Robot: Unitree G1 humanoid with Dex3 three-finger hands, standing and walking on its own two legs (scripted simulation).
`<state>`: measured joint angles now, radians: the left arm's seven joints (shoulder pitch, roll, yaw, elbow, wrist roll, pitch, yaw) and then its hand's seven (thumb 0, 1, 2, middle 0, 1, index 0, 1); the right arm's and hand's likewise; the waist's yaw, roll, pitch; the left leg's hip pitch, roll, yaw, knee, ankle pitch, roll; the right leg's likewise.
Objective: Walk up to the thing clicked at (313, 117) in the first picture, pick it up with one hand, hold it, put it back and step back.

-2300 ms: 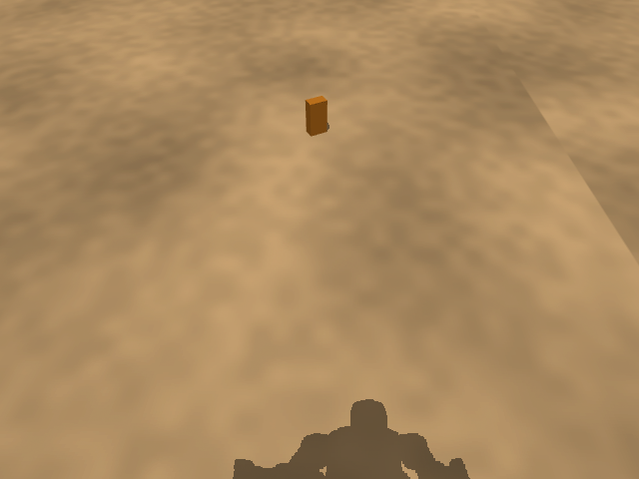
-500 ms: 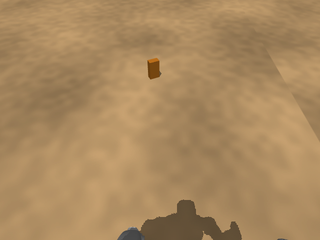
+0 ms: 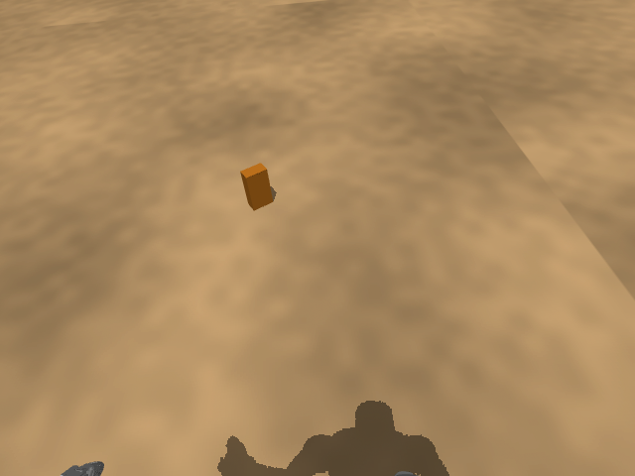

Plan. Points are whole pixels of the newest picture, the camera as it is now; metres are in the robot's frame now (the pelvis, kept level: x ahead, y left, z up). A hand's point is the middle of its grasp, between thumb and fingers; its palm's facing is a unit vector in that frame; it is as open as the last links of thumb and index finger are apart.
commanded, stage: walk up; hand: left
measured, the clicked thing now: (257, 187) +1.44 +0.28 -0.65
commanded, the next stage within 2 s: none
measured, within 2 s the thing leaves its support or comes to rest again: neither
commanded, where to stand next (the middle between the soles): +1.12 +0.06 m, yaw -1 degrees
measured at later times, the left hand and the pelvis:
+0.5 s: hand (127, 420) +0.26 +0.32 -0.14, palm faces +0.01 -0.93 -0.37, open 7.4 cm; pelvis +0.27 +0.03 +0.00, yaw +1 degrees
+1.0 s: hand (188, 237) +0.60 +0.27 -0.09, palm faces -0.02 -0.91 -0.41, open 7.4 cm; pelvis +0.50 +0.00 +0.02, yaw +0 degrees
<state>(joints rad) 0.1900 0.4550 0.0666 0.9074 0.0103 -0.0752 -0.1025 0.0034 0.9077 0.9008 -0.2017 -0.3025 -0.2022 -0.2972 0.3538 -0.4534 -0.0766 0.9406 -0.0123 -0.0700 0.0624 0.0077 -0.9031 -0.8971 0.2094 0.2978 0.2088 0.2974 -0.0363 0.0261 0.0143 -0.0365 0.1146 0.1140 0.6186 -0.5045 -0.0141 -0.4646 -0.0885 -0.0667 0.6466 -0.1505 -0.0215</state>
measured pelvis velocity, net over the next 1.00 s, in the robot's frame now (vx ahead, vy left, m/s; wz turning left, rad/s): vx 0.50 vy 0.00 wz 0.00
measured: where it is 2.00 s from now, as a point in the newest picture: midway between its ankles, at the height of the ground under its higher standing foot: (308, 287)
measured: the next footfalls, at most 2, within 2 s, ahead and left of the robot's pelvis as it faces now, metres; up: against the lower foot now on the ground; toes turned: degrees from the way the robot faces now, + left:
left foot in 0.42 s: +0.40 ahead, +0.14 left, +0.00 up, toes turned +7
right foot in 0.86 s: +0.60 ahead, -0.13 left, +0.00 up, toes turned -6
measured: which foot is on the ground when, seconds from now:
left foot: down 0.00-0.00, up 0.02-0.40, down 0.42-0.88, up 0.90-1.00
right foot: down 0.00-0.44, up 0.46-0.84, down 0.86-1.00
